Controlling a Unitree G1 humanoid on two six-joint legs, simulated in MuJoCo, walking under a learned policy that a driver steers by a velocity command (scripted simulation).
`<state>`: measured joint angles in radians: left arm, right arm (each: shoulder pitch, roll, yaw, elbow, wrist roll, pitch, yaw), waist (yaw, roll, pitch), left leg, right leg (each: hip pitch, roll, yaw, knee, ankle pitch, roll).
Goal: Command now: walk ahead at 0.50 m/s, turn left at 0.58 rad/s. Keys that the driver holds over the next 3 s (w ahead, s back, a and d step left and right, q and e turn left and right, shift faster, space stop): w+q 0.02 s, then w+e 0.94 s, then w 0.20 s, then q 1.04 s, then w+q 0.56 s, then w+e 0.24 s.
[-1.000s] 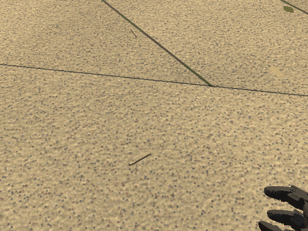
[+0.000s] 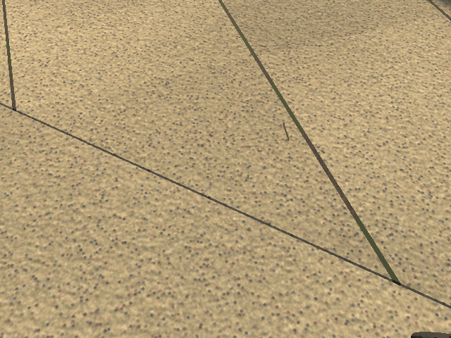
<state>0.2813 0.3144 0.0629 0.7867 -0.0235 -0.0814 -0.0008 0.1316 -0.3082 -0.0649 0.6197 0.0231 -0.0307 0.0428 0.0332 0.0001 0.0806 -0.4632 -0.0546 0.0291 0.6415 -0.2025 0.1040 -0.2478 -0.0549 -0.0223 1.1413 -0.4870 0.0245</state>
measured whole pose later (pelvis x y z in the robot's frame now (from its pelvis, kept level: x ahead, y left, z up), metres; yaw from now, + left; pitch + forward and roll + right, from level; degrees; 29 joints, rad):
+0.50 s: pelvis +0.30 -0.04 +0.00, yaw -6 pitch +3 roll +0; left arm 0.11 0.28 0.04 0.67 -0.02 -0.08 -0.06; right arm 0.32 -0.31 -0.05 0.81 -0.01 -0.03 -0.02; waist -0.04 -0.01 0.03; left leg -0.02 -0.02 0.08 0.67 -0.50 0.03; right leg -0.52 0.04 -0.04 0.58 -0.11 -0.09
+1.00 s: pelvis +0.59 -0.05 +0.01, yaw -23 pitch +2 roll +1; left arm 0.36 0.31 0.06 0.72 -0.03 -0.03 0.01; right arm 0.11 -0.28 -0.04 0.67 -0.01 -0.11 0.01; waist 0.05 -0.03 0.00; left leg -0.43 -0.03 -0.02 0.55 -0.16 0.02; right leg -0.26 0.09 0.18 0.98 -0.50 -0.03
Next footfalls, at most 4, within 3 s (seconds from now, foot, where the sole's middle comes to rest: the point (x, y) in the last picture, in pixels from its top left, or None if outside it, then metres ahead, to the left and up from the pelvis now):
0.46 right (287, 334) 0.44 -0.14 -0.76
0.94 left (235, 235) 0.75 0.01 -0.76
1.38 right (332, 210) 0.85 -0.31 -0.76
1.78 left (254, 198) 0.89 -0.05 -0.76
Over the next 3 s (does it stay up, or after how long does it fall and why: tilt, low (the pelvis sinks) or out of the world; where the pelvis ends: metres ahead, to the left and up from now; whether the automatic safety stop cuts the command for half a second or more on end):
stays up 1.04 0.02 0.03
